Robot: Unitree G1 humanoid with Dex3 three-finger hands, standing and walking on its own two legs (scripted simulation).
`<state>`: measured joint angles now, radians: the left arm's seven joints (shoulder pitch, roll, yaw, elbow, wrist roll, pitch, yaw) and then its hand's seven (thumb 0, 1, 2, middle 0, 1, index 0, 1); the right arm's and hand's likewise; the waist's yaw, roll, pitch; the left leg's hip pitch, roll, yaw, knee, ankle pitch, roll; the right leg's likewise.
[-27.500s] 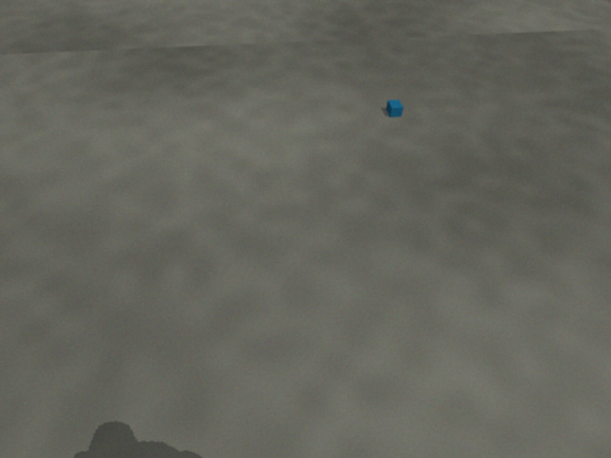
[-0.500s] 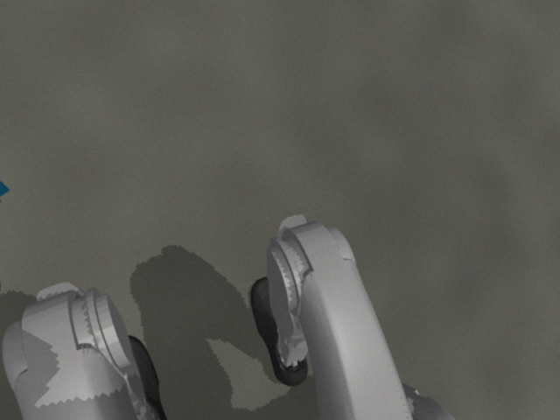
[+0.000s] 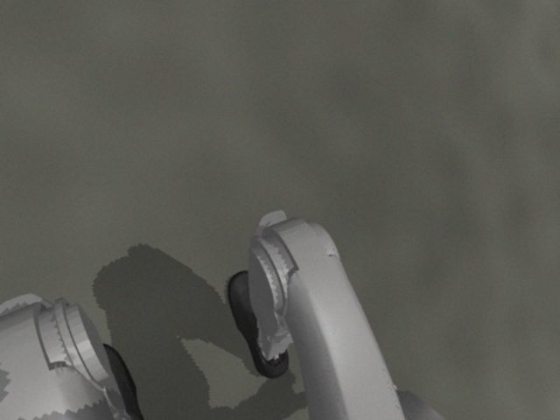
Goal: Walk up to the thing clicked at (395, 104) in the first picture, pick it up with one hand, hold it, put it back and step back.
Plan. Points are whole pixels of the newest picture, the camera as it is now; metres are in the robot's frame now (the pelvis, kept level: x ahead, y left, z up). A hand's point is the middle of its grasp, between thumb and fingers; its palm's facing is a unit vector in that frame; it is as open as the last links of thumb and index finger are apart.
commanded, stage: rest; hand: left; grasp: from above
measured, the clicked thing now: out of the picture +0.47 +0.32 -0.25
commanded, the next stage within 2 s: open in 0.52 s
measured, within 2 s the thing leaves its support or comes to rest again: rests again in 0.76 s
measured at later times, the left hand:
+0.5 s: hand out of the picture +0.47 +0.31 -0.23, palm faces -0.30 -0.33 -0.89, open 11.2 cm
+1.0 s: hand out of the picture +0.48 +0.31 -0.24, palm faces -0.29 -0.30 -0.91, open 12.7 cm
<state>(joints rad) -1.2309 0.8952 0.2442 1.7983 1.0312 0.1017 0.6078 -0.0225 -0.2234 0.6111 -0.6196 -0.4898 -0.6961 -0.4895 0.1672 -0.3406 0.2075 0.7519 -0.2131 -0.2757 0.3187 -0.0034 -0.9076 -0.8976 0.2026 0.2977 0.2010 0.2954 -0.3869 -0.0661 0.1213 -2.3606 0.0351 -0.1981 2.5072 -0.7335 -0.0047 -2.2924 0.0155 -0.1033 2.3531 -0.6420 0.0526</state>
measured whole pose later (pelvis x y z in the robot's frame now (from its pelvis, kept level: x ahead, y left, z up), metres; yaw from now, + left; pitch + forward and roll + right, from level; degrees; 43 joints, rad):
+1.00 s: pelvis -0.01 +0.01 +0.01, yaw -3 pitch +30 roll -15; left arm -1.28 1.02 0.22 1.82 1.00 0.12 0.66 -0.01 -0.34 0.85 -0.34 -0.83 -0.33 -0.84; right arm 0.16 -0.37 0.31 0.68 -0.22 -0.31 0.34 0.00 -0.90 -0.90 0.20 0.30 0.20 0.30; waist -0.44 -0.12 0.21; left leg -2.34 0.04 -0.25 2.51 -0.73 0.01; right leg -2.24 0.03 -0.15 2.30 -0.61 0.07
